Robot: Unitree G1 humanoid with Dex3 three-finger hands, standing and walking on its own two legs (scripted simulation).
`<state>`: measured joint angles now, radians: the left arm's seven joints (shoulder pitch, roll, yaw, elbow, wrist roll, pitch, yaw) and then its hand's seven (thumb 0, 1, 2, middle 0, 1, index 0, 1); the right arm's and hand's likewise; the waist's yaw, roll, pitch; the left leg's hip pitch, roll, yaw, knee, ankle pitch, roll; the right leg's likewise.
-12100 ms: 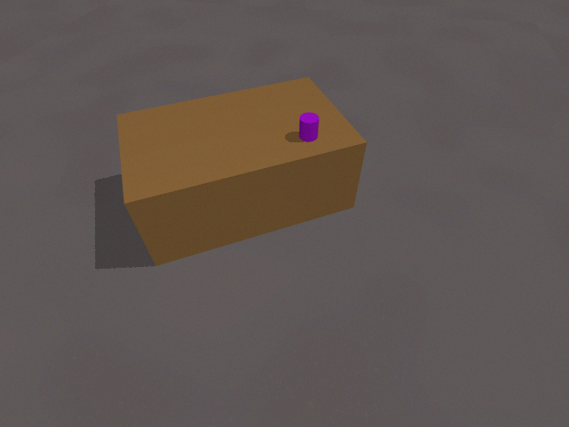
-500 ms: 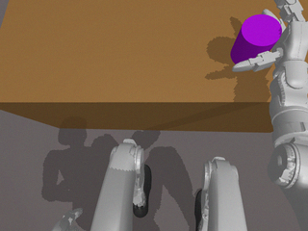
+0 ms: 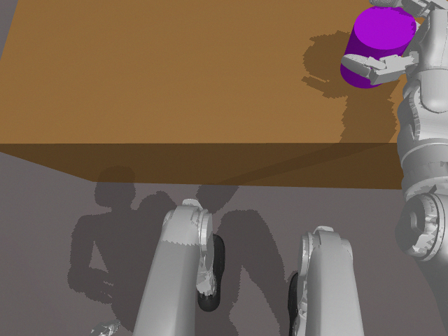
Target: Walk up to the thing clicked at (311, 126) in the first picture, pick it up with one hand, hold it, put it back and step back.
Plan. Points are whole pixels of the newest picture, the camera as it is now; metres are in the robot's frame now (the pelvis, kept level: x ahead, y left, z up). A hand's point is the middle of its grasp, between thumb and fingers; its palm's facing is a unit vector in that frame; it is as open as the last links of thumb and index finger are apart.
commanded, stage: settle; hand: right
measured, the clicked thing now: (373, 49) +0.58 -0.14 +0.00
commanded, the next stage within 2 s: lift in 1.12 s
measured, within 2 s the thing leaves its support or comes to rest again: leaves its support in 0.38 s
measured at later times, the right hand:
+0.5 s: hand (383, 32) +0.58 -0.14 +0.04, palm faces +0.03 +1.00 -0.04, open 6.8 cm
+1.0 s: hand out of the picture +0.60 -0.13 +0.11, palm faces +0.03 +1.00 -0.02, open 6.3 cm
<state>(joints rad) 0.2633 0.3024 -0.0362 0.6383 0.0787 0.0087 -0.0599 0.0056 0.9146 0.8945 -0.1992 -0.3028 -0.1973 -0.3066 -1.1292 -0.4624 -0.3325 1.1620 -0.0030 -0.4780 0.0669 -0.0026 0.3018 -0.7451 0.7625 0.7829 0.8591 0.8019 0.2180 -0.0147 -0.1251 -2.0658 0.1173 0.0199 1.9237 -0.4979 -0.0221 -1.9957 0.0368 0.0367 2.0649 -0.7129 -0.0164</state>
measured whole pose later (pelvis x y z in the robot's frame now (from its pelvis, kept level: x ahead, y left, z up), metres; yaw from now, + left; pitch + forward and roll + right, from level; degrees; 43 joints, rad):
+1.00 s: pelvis +0.03 +0.00 +0.09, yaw +1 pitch +36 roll +3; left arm 0.28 0.29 -0.01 0.64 0.05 -0.02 -0.02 0.01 0.89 0.91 -0.20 -0.30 -0.19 -0.31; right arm -1.03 -0.43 -0.35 1.07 0.03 -0.40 0.05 0.02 0.43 -1.07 0.64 1.10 1.47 1.59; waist 0.21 -0.03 -0.14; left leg -1.78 0.08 0.03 1.65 -0.51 -0.02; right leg -1.69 0.00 0.03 1.76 -0.71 -0.01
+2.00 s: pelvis +0.05 +0.01 +0.21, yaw +1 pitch +22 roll +2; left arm 0.24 0.24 0.02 0.69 0.02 -0.08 0.02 0.01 0.88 0.92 -0.19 -0.29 -0.18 -0.30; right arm -0.50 -0.24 -0.22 0.71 0.11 -0.38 0.01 0.02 0.42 -1.06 0.63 1.10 1.40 1.51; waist 0.09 0.00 -0.14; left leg -1.18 0.05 0.05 1.22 -0.42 -0.02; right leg -1.10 -0.02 0.02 1.32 -0.60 0.00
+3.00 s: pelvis +0.08 +0.00 +0.28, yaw +1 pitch +11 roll +2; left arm 0.23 0.22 0.01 0.71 0.00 -0.11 0.06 0.01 0.89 0.91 -0.19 -0.30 -0.19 -0.30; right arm -0.14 -0.21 -0.14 0.44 0.18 -0.38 0.09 0.02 0.41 -1.04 0.62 1.11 1.35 1.45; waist 0.03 0.00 -0.06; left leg -0.71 0.04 0.05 0.87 -0.34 -0.02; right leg -0.63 -0.02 0.00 0.94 -0.50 0.00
